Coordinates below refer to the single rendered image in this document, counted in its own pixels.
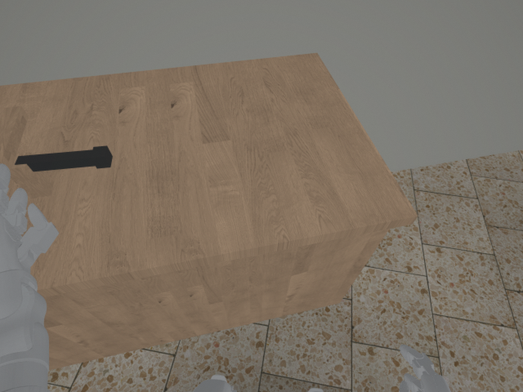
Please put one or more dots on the left robot hand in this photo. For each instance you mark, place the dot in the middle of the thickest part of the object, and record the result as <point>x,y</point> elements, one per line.
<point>13,224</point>

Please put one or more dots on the right robot hand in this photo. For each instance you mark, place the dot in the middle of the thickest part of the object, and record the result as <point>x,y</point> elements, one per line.
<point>424,369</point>

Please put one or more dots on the left robot shin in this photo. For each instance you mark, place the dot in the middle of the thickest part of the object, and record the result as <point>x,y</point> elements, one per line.
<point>219,377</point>

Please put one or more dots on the tap lever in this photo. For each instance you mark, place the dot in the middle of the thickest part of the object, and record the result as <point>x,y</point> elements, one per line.
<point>99,156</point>

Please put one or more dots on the counter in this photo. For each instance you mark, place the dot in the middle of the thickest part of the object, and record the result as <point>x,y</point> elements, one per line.
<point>238,192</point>

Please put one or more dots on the left robot forearm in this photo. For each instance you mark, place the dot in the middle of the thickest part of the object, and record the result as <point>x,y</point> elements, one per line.
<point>24,341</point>

